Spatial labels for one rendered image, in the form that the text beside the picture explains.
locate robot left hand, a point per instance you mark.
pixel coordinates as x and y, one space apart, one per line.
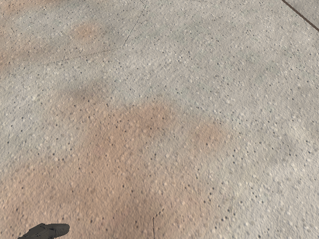
47 231

